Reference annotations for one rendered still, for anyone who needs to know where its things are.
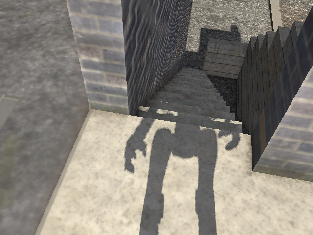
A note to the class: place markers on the stairs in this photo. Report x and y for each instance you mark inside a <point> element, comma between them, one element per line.
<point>189,97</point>

